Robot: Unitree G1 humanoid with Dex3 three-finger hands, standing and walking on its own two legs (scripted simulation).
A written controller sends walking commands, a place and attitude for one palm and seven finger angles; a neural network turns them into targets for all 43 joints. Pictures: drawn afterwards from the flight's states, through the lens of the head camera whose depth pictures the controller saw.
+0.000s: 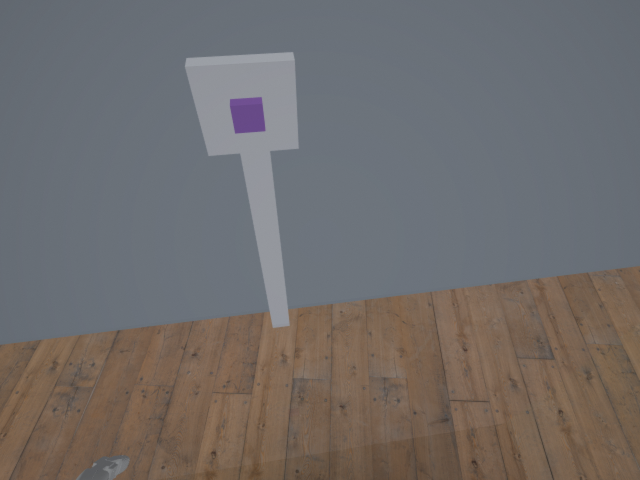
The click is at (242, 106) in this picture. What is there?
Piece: button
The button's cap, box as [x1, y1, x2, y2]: [230, 97, 264, 133]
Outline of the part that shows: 261,97 230,99 230,108 235,133 264,130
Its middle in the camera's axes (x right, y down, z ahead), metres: -0.13 -0.22 +0.68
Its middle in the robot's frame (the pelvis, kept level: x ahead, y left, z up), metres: +0.67 +0.16 +0.10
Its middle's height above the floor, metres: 0.87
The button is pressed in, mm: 0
